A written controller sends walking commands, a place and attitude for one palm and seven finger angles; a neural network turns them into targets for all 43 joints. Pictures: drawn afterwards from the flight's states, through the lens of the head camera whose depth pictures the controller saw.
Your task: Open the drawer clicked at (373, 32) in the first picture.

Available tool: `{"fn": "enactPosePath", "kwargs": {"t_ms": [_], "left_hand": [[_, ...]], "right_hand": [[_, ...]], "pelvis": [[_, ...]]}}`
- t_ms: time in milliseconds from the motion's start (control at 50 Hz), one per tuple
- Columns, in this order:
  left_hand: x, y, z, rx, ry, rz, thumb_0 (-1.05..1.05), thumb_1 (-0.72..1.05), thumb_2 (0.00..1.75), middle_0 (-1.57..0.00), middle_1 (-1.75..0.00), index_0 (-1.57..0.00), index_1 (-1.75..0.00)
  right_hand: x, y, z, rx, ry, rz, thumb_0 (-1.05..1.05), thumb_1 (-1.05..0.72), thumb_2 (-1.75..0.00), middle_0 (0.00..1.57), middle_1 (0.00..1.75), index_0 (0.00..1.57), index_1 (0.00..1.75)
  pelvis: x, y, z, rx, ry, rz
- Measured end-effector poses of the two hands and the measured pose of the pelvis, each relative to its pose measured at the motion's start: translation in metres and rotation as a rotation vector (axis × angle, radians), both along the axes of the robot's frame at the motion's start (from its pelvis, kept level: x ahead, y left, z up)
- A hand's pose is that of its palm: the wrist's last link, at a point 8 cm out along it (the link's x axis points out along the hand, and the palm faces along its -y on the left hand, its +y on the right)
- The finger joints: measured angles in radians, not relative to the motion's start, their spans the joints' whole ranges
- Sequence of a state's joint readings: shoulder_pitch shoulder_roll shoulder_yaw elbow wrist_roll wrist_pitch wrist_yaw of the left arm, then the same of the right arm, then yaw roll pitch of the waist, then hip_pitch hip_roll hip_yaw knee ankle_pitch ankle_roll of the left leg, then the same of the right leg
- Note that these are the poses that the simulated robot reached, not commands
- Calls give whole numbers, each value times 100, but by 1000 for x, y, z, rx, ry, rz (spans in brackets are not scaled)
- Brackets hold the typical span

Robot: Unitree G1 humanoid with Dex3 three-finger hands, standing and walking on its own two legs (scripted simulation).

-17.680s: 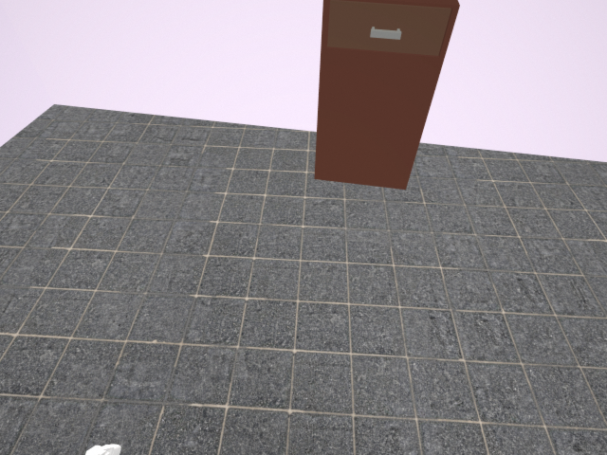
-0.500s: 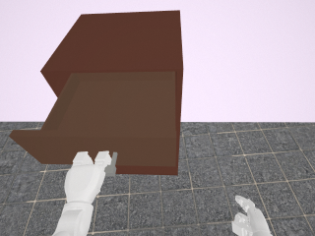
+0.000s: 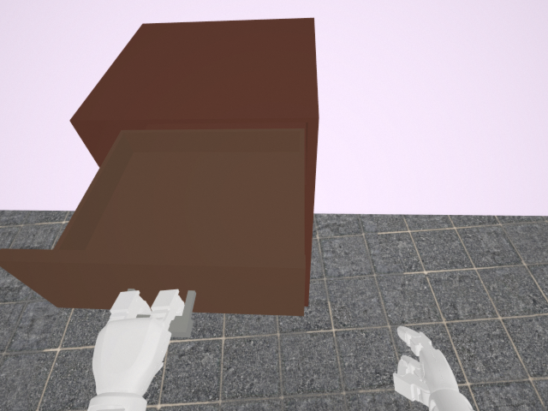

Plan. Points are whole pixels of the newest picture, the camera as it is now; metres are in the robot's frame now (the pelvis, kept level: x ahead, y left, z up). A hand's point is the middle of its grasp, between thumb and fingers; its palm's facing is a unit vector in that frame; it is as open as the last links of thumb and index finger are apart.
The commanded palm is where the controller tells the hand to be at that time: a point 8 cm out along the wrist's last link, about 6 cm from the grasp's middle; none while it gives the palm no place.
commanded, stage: pull the drawer open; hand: left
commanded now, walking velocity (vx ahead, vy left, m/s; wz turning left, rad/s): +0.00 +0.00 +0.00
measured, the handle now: (156, 311) +0.24 +0.21 +0.02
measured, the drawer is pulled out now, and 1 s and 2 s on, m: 0.30 0.30 0.30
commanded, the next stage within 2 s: open the thumb to release the handle in 0.40 s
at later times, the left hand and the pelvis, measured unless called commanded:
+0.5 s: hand (152, 358) +0.19 +0.20 +0.00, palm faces +0.02 -0.12 -0.99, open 6.0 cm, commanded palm +0.16 +0.21 +0.05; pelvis +0.01 +0.00 -0.02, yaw -1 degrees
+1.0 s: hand (153, 355) +0.19 +0.20 +0.00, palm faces +0.03 -0.10 -0.99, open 12.1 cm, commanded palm +0.16 +0.21 +0.05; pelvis -0.01 +0.00 +0.00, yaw +1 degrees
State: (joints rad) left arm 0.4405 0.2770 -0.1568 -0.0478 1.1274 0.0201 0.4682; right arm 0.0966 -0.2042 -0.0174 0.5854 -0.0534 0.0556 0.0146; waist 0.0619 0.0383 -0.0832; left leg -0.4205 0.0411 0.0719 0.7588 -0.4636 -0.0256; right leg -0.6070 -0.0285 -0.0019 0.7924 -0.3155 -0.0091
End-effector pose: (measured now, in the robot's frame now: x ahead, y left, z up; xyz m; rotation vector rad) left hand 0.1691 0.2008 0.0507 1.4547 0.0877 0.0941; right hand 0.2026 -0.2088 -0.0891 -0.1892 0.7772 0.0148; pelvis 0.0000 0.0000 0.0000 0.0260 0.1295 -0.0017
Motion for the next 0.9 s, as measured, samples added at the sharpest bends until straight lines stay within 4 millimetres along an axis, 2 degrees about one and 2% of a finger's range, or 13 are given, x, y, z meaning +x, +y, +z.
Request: {"fn": "enactPosePath", "kwargs": {"t_ms": [340, 620, 740, 900], "left_hand": [[-5, 1, 0, -14, -9, -10, 4, 71, 75, -28, -133, -38, -129], [-2, -1, -2, 20, -58, 8, 3, 68, 78, -33, -132, -39, -131], [1, -3, 0, 9, -57, 50, 1, 51, 73, -36, -130, -38, -130], [-2, -3, 2, 9, -25, 39, 0, 6, 54, -35, -125, -36, -126]], "right_hand": [[-6, -15, -14, -3, 36, -21, 1, -90, -90, 20, 30, 20, 30], [2, -5, -26, -7, 56, -1, 1, -91, -90, 20, 30, 20, 30], [6, 3, -19, 2, 39, 11, 2, -91, -90, 20, 30, 20, 30], [8, 6, -2, -1, -13, 23, 1, -90, -90, 20, 30, 20, 30]], "pelvis": [[11, 3, -12, 0, 58, -25], [9, 5, -15, -5, 63, -1], [5, 2, -10, -2, 31, 10], [-2, -3, -2, 1, -6, 10]]}}
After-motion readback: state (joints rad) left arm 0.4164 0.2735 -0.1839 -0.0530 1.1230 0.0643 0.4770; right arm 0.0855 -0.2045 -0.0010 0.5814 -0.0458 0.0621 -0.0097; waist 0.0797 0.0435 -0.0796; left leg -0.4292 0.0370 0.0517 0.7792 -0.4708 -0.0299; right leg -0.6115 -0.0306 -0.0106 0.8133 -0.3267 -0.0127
